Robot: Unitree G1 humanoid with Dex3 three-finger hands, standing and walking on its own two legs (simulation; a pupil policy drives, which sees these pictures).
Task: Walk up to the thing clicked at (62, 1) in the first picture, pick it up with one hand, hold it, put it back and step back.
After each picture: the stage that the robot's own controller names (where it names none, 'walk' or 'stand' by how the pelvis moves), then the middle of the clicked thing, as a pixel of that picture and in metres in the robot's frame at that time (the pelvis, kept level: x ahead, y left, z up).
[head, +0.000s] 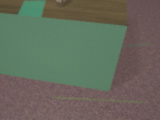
stand; out of the picture +1.02 +0.16 +0.02
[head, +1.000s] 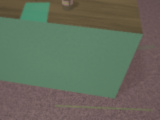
walk; out of the picture +0.91 +0.10 +0.04
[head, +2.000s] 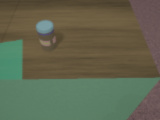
walk; (47, 36) +0.55 +0.14 +0.05
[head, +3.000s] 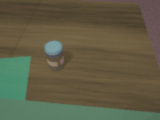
stand; (55, 56) +0.46 +0.13 +0.03
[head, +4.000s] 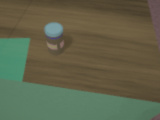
walk; (55, 39) +0.50 +0.12 +0.05
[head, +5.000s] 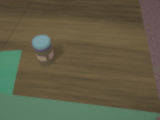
stand; (44, 51) +0.47 +0.17 +0.03
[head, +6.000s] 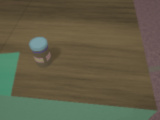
stand; (41, 52) +0.48 +0.19 +0.02
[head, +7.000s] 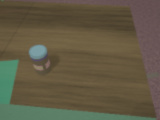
stand; (40, 60) +0.46 +0.19 +0.02
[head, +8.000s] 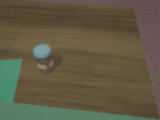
stand; (44, 59) +0.46 +0.18 +0.02
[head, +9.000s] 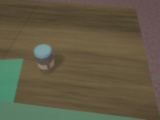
stand; (45, 59) +0.46 +0.17 +0.02
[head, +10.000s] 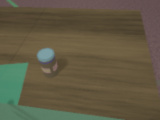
rise first; (48, 63) +0.45 +0.18 +0.02
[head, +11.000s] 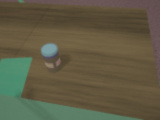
go down; (51, 58) +0.47 +0.18 +0.02
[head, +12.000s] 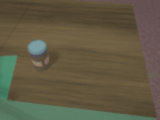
go down; (39, 56) +0.47 +0.17 +0.03
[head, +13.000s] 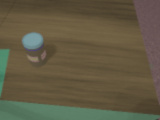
go down; (35, 50) +0.46 +0.17 +0.05
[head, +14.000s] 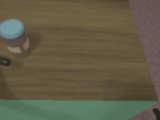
close in; (16, 40) +0.46 +0.19 +0.08
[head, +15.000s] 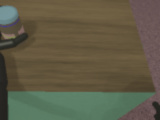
close; (11, 28) +0.50 +0.19 +0.10
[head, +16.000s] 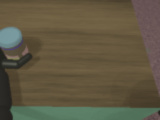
lift; (15, 48) +0.43 +0.19 +0.09
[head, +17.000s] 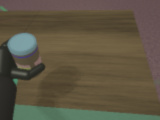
lift; (27, 57) +0.32 +0.16 +0.22
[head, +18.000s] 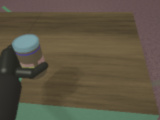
hold; (31, 57) +0.33 +0.16 +0.20
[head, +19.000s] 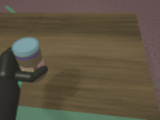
hold; (31, 61) +0.32 +0.16 +0.20
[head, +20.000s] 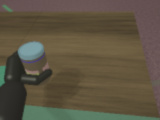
crouch; (36, 64) +0.33 +0.15 +0.18
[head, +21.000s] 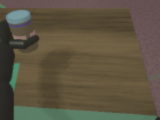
crouch; (23, 32) +0.43 +0.18 +0.21
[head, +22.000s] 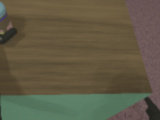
lower; out of the picture +0.51 +0.21 +0.09
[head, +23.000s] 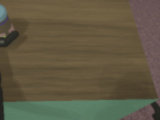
lower; (0, 27) +0.50 +0.21 +0.10
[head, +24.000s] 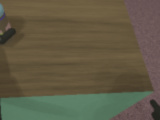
lower; out of the picture +0.51 +0.21 +0.10
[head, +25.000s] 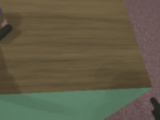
lower; out of the picture +0.52 +0.21 +0.11
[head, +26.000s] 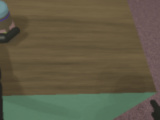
loosen; (1, 23) +0.51 +0.20 +0.10
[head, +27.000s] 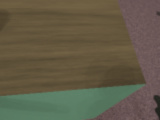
rise; out of the picture +0.52 +0.22 +0.11
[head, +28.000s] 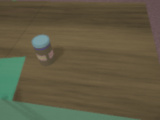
sink last; (44, 51) +0.48 +0.20 +0.07
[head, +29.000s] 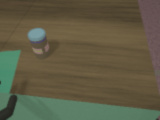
stand; (39, 44) +0.51 +0.21 +0.06
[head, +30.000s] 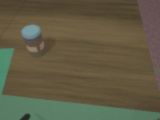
stand; (34, 42) +0.50 +0.21 +0.08
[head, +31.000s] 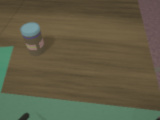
stand; (33, 40) +0.50 +0.21 +0.09
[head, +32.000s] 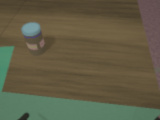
stand; (34, 39) +0.51 +0.21 +0.09
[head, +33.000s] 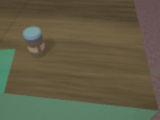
stand; (35, 43) +0.51 +0.21 +0.06
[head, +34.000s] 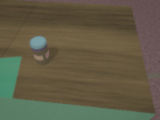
walk; (40, 51) +0.51 +0.20 +0.02
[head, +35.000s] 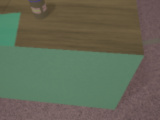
walk; (38, 4) +0.70 +0.22 +0.05
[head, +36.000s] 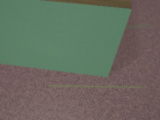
walk; out of the picture +1.00 +0.20 +0.05
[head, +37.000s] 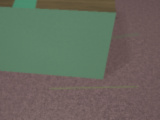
stand; out of the picture +1.14 +0.25 +0.03
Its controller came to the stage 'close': yes
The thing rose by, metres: 0.20
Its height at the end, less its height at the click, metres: +0.00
